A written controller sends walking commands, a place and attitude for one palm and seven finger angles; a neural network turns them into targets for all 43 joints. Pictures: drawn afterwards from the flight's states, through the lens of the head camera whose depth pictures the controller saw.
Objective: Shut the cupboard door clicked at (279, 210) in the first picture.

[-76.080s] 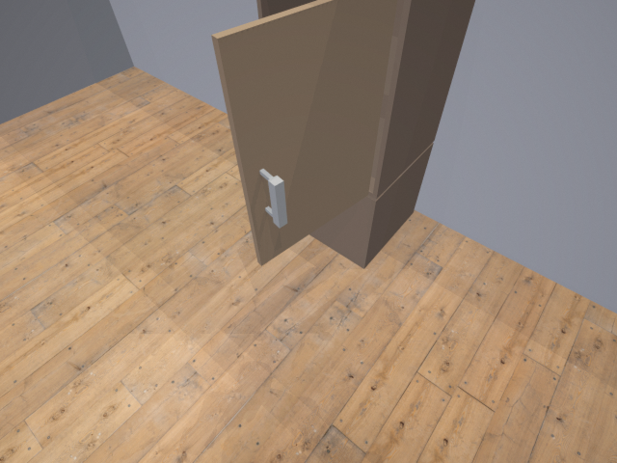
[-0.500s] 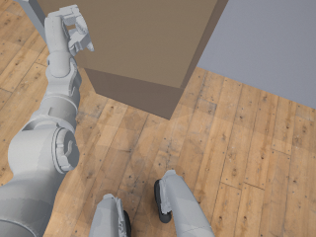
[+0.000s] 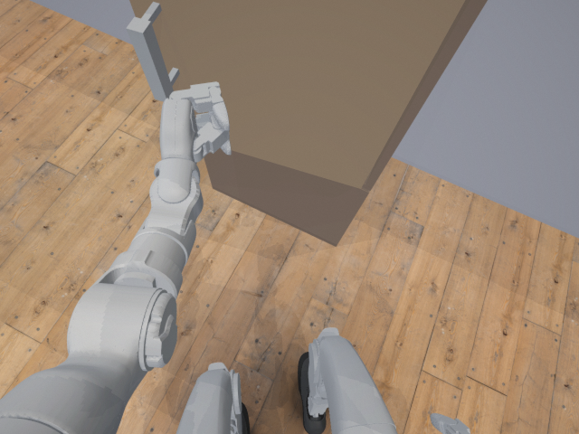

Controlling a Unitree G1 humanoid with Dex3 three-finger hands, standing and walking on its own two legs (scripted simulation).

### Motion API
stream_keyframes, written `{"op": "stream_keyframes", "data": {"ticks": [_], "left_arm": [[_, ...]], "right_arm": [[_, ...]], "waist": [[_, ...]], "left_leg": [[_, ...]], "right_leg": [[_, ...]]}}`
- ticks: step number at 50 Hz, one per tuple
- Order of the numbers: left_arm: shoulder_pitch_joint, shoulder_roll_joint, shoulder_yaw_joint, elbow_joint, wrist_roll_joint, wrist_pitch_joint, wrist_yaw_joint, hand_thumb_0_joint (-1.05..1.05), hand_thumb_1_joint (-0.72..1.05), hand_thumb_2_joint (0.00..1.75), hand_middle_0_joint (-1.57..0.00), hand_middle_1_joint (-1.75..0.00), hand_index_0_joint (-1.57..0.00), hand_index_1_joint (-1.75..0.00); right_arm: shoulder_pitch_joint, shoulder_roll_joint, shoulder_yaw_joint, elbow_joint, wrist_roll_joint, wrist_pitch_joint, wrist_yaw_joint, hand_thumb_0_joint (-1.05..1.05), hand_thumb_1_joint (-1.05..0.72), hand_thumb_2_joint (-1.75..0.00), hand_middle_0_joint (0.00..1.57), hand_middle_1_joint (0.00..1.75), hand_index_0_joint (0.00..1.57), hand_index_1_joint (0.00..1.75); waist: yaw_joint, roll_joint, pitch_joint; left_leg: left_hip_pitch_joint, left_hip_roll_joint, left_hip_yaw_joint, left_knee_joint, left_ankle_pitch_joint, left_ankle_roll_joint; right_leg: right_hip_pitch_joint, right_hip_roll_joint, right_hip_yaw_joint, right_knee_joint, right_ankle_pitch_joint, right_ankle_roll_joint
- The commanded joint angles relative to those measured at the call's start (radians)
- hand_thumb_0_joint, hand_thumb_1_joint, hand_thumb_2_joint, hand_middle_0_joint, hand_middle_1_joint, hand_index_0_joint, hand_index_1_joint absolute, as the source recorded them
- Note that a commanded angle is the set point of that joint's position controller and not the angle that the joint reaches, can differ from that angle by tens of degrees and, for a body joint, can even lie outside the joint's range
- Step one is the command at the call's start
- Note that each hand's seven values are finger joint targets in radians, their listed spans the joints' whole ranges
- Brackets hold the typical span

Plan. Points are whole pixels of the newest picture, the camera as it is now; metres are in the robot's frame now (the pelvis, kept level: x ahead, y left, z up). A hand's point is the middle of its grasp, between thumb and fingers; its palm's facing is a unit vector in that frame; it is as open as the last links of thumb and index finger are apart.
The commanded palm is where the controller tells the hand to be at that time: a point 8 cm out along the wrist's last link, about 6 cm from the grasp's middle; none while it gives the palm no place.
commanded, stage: draw the hand back to the body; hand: left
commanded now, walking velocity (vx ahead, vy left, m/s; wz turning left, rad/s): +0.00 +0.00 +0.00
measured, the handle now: (159, 54) +0.66 +0.13 +0.03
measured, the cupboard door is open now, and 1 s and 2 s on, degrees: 9 9 9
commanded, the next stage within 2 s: step back with the hand held close in 1.58 s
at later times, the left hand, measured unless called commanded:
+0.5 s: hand (125, 168) +0.39 +0.12 +0.15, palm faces -0.07 -1.00 -0.06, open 3.1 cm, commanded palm +0.36 +0.18 +0.15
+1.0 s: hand out of the picture +0.29 +0.23 +0.24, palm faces +0.33 -0.89 -0.32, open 4.5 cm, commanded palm +0.24 +0.27 +0.26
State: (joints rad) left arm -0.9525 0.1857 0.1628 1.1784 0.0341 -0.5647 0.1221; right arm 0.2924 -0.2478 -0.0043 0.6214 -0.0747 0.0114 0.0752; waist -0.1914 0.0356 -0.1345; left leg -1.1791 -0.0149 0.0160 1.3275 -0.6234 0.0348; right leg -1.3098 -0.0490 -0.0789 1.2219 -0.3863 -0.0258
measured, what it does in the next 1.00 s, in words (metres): rises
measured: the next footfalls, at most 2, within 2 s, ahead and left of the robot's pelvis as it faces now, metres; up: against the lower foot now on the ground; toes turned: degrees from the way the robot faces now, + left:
none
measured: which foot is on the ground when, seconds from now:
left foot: down 0.00-1.00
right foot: down 0.00-1.00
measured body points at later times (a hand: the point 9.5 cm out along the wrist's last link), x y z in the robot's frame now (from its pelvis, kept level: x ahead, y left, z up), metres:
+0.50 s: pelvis +0.03 -0.01 +0.08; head +0.08 +0.00 +0.52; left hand +0.39 +0.17 +0.15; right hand +0.15 -0.27 -0.02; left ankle +0.00 +0.10 -0.61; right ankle +0.09 -0.11 -0.61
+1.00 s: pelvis +0.06 +0.00 +0.13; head +0.06 -0.02 +0.58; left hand +0.27 +0.28 +0.26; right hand +0.26 -0.20 +0.04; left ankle +0.00 +0.10 -0.61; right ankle +0.09 -0.11 -0.61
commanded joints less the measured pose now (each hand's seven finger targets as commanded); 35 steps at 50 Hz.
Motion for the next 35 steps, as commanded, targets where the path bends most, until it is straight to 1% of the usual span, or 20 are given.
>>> {"op": "stream_keyframes", "data": {"ticks": [1, 3, 4, 5, 6, 8, 10, 12, 15, 16, 18, 20, 21, 23, 25, 26, 27, 29, 32, 35], "left_arm": [[-0.431, 0.179, 0.093, -0.229, -0.028, -0.063, 0.016, 0.00, 0.90, 0.90, -1.30, -1.50, -1.30, -1.50], [-0.327, 0.237, 0.126, -0.366, -0.037, -0.081, -0.002, 0.00, 0.90, 0.90, -1.30, -1.50, -1.30, -1.50], [-0.260, 0.229, 0.113, -0.451, -0.041, -0.083, -0.016, 0.00, 0.90, 0.90, -1.30, -1.50, -1.30, -1.50], [-0.176, 0.208, 0.092, -0.511, -0.045, -0.072, -0.030, 0.00, 0.90, 0.90, -1.30, -1.50, -1.30, -1.50], [-0.069, 0.182, 0.073, -0.532, -0.055, -0.051, -0.045, 0.00, 0.90, 0.90, -1.30, -1.50, -1.30, -1.50], [0.096, 0.130, 0.028, -0.602, -0.081, 0.015, -0.079, 0.00, 0.90, 0.90, -1.30, -1.50, -1.30, -1.50], [0.161, 0.095, -0.004, -0.668, -0.120, 0.084, -0.107, 0.00, 0.90, 0.90, -1.30, -1.50, -1.30, -1.50], [0.170, 0.072, -0.027, -0.753, -0.157, 0.121, -0.125, 0.00, 0.90, 0.90, -1.30, -1.50, -1.30, -1.50], [0.171, 0.069, -0.042, -0.851, -0.184, 0.110, -0.137, 0.00, 0.90, 0.90, -1.30, -1.50, -1.30, -1.50], [0.162, 0.067, -0.067, -0.894, -0.181, 0.093, -0.141, 0.00, 0.90, 0.90, -1.30, -1.50, -1.30, -1.50], [0.216, 0.077, -0.071, -0.863, -0.167, 0.075, -0.160, 0.00, 0.90, 0.90, -1.30, -1.50, -1.30, -1.50], [0.332, 0.095, -0.075, -0.864, -0.152, 0.076, -0.186, 0.00, 0.90, 0.90, -1.30, -1.50, -1.30, -1.50], [0.369, 0.100, -0.083, -0.890, -0.153, 0.085, -0.202, 0.00, 0.90, 0.90, -1.27, -1.47, -1.27, -1.47], [0.460, 0.105, -0.081, -0.902, -0.164, 0.125, -0.231, 0.00, 0.90, 0.90, -1.22, -1.41, -1.22, -1.41], [0.539, 0.128, -0.052, -0.949, -0.197, 0.174, -0.253, 0.00, 0.90, 0.90, -1.16, -1.35, -1.16, -1.35], [0.568, 0.185, -0.076, -1.028, -0.124, 0.211, -0.176, 0.00, 0.90, 0.90, -1.13, -1.32, -1.13, -1.32], [0.563, 0.169, -0.079, -1.112, -0.111, 0.238, -0.133, 0.00, 0.90, 0.90, -1.11, -1.29, -1.11, -1.29], [0.635, 0.177, -0.069, -1.187, -0.106, 0.287, -0.090, 0.00, 0.90, 0.90, -1.05, -1.23, -1.05, -1.23], [0.699, 0.229, -0.020, -1.303, -0.097, 0.339, -0.042, 0.00, 0.90, 0.90, -0.97, -1.14, -0.97, -1.14], [0.791, 0.207, -0.029, -1.378, -0.090, 0.383, -0.023, 0.00, 0.90, 0.90, -0.89, -1.05, -0.89, -1.05]], "right_arm": [[0.199, -0.170, -0.056, -0.060, 0.003, -0.007, -0.020, 0.00, -0.90, -0.90, 0.20, 0.30, 0.20, 0.30], [0.187, -0.164, -0.058, -0.100, 0.011, -0.002, -0.021, 0.00, -0.90, -0.90, 0.20, 0.30, 0.20, 0.30], [0.182, -0.159, -0.062, -0.120, 0.016, -0.002, -0.019, 0.00, -0.90, -0.90, 0.20, 0.30, 0.20, 0.30], [0.185, -0.153, -0.066, -0.135, 0.025, 0.000, -0.016, 0.00, -0.90, -0.90, 0.20, 0.30, 0.20, 0.30], [0.188, -0.150, -0.065, -0.149, 0.032, 0.002, -0.014, 0.00, -0.90, -0.90, 0.20, 0.30, 0.20, 0.30], [0.176, -0.144, -0.068, -0.171, 0.058, 0.015, -0.014, 0.00, -0.90, -0.90, 0.20, 0.30, 0.20, 0.30], [0.160, -0.146, -0.066, -0.191, 0.080, 0.024, -0.028, 0.00, -0.90, -0.90, 0.20, 0.30, 0.20, 0.30], [0.136, -0.145, -0.062, -0.200, 0.097, 0.018, -0.051, 0.00, -0.90, -0.90, 0.20, 0.30, 0.20, 0.30], [0.100, -0.138, -0.053, -0.190, 0.099, -0.009, -0.080, 0.00, -0.90, -0.90, 0.20, 0.30, 0.20, 0.30], [0.082, -0.136, -0.047, -0.191, 0.100, -0.019, -0.090, 0.00, -0.90, -0.90, 0.20, 0.30, 0.20, 0.30], [0.068, -0.128, -0.041, -0.169, 0.096, -0.034, -0.096, 0.00, -0.90, -0.90, 0.20, 0.30, 0.20, 0.30], [0.047, -0.127, -0.039, -0.178, 0.099, -0.042, -0.097, 0.00, -0.90, -0.90, 0.20, 0.30, 0.20, 0.30], [0.036, -0.128, -0.037, -0.195, 0.102, -0.044, -0.097, 0.00, -0.90, -0.90, 0.20, 0.30, 0.20, 0.30], [0.005, -0.125, -0.032, -0.211, 0.110, -0.043, -0.097, 0.00, -0.90, -0.90, 0.20, 0.30, 0.20, 0.30], [-0.027, -0.126, -0.030, -0.239, 0.120, -0.043, -0.102, 0.00, -0.90, -0.90, 0.20, 0.30, 0.20, 0.30], [-0.066, -0.104, -0.043, -0.269, 0.122, -0.013, -0.127, 0.00, -0.90, -0.90, 0.20, 0.30, 0.20, 0.30], [-0.097, -0.086, -0.035, -0.288, 0.121, -0.007, -0.142, 0.00, -0.90, -0.90, 0.20, 0.30, 0.20, 0.30], [-0.116, -0.088, -0.028, -0.289, 0.119, -0.006, -0.159, 0.00, -0.90, -0.90, 0.20, 0.30, 0.20, 0.30], [-0.137, -0.079, -0.014, -0.281, 0.112, -0.014, -0.185, 0.00, -0.90, -0.90, 0.20, 0.30, 0.20, 0.30], [-0.150, -0.070, -0.004, -0.267, 0.107, -0.033, -0.195, 0.00, -0.90, -0.90, 0.20, 0.30, 0.20, 0.30]], "waist": [[-0.018, 0.020, -0.576], [0.052, 0.081, -0.748], [0.076, 0.118, -0.810], [0.089, 0.098, -0.828], [0.097, 0.088, -0.811], [0.098, -0.018, -0.677], [0.080, -0.138, -0.551], [0.073, -0.175, -0.473], [0.078, -0.163, -0.371], [0.074, -0.098, -0.325], [0.088, -0.048, -0.264], [0.117, -0.005, -0.239], [0.127, 0.056, -0.240], [0.153, 0.074, -0.216], [0.174, 0.026, -0.197], [0.182, -0.026, -0.258], [0.178, -0.025, -0.220], [0.186, -0.007, -0.185], [0.196, -0.039, -0.167], [0.200, -0.023, -0.130]], "left_leg": [[0.125, -0.018, -0.055, -0.214, 0.267, -0.023], [0.242, -0.016, -0.050, -0.240, 0.406, -0.041], [0.304, -0.012, -0.044, -0.247, 0.480, -0.049], [0.346, -0.005, -0.047, -0.260, 0.542, -0.055], [0.364, 0.000, -0.045, -0.275, 0.592, -0.058], [0.333, 0.007, -0.029, -0.332, 0.535, -0.043], [0.285, 0.000, -0.016, -0.397, 0.401, -0.022], [0.314, 0.000, -0.016, -0.450, 0.330, -0.017], [0.370, -0.007, -0.007, -0.494, 0.252, -0.012], [0.405, -0.006, -0.005, -0.506, 0.247, -0.011], [0.438, -0.005, -0.010, -0.529, 0.224, -0.016], [0.475, -0.004, -0.012, -0.557, 0.235, -0.020], [0.506, -0.007, -0.009, -0.570, 0.259, -0.020], [0.539, -0.002, -0.014, -0.606, 0.295, -0.030], [0.554, 0.001, -0.013, -0.634, 0.313, -0.029], [0.618, -0.002, -0.010, -0.688, 0.352, -0.025], [0.630, 0.001, -0.006, -0.710, 0.354, -0.026], [0.668, 0.010, -0.010, -0.738, 0.369, -0.025], [0.740, 0.017, -0.013, -0.779, 0.461, -0.017], [0.833, 0.024, -0.009, -0.821, 0.554, -0.019]], "right_leg": [[0.541, 0.037, 0.068, -0.109, 0.194, -0.003], [0.648, 0.035, 0.071, -0.091, 0.322, -0.011], [0.685, 0.036, 0.074, -0.093, 0.382, -0.012], [0.721, 0.039, 0.070, -0.104, 0.429, -0.012], [0.750, 0.043, 0.069, -0.121, 0.464, -0.013], [0.817, 0.046, 0.068, -0.196, 0.459, -0.004], [0.887, 0.050, 0.071, -0.283, 0.401, 0.005], [0.903, 0.049, 0.071, -0.344, 0.324, 0.012], [0.892, 0.045, 0.073, -0.410, 0.196, 0.018], [0.864, 0.043, 0.070, -0.421, 0.179, 0.013], [0.839, 0.040, 0.063, -0.430, 0.140, 0.009], [0.854, 0.038, 0.059, -0.441, 0.136, -0.001], [0.868, 0.037, 0.058, -0.447, 0.152, -0.007], [0.897, 0.034, 0.047, -0.457, 0.180, -0.011], [0.951, 0.032, 0.047, -0.482, 0.194, -0.009], [1.055, 0.015, 0.080, -0.522, 0.187, -0.015], [1.073, 0.014, 0.082, -0.547, 0.190, -0.008], [1.098, 0.011, 0.074, -0.570, 0.203, -0.006], [1.185, 0.010, 0.067, -0.611, 0.299, -0.005], [1.221, 0.013, 0.054, -0.654, 0.372, -0.002]]}}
